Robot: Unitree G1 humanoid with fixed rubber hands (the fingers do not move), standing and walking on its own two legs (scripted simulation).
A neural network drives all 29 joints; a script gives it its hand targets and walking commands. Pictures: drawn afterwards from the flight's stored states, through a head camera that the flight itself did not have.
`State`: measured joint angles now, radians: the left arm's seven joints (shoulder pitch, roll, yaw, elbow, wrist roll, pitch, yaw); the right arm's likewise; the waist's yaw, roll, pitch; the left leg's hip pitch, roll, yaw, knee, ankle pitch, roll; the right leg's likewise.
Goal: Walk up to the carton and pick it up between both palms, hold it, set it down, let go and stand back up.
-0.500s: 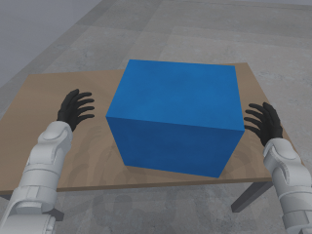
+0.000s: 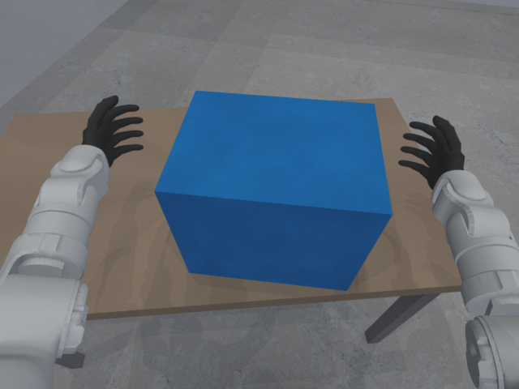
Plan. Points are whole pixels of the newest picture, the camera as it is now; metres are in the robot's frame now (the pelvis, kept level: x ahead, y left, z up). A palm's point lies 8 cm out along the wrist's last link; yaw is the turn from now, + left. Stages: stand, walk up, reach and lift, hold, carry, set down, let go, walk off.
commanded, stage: reach and lift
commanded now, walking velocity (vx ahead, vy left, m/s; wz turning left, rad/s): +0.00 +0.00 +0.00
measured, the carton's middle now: (274, 195) +0.46 -0.04 +0.00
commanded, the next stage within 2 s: none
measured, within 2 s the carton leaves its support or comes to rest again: neither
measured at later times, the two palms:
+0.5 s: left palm (105, 161) +0.47 +0.23 +0.10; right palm (425, 173) +0.41 -0.27 +0.09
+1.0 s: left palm (134, 193) +0.47 +0.21 +0.02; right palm (400, 209) +0.41 -0.27 -0.01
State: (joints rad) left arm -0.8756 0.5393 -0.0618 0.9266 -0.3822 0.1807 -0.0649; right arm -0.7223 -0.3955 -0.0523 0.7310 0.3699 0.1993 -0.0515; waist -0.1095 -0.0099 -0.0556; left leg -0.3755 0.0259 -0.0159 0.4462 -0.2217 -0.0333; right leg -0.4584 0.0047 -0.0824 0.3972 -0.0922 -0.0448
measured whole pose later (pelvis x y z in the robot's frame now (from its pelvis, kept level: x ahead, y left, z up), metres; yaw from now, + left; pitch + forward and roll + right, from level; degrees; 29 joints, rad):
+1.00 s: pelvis -0.01 +0.01 -0.04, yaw -1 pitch +25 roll +0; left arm -1.02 0.41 -0.24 1.45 -0.48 -0.31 -0.04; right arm -0.86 -0.38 0.13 1.22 0.49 -0.25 -0.04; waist -0.07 0.04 -0.22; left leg -0.89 0.02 0.00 0.80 -0.35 -0.03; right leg -0.98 -0.01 -0.07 0.73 -0.20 -0.03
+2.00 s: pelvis -0.02 +0.00 -0.07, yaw +2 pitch +25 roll +1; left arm -1.07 0.35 -0.24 1.48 -0.45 -0.32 0.01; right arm -0.93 -0.25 0.02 1.22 0.37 -0.18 -0.13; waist -0.13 0.02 -0.26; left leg -0.99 0.00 -0.05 0.94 -0.39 -0.04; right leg -1.07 -0.04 -0.10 0.90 -0.27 -0.05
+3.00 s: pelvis -0.01 +0.00 -0.02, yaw +3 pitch +23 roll +0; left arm -0.96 0.27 -0.01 1.56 -0.18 -0.61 -0.04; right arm -0.82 -0.19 -0.28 1.26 -0.01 -0.41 -0.08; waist -0.10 0.02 -0.19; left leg -0.76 0.00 -0.05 0.63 -0.26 -0.03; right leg -0.83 -0.03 -0.11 0.58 -0.15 -0.04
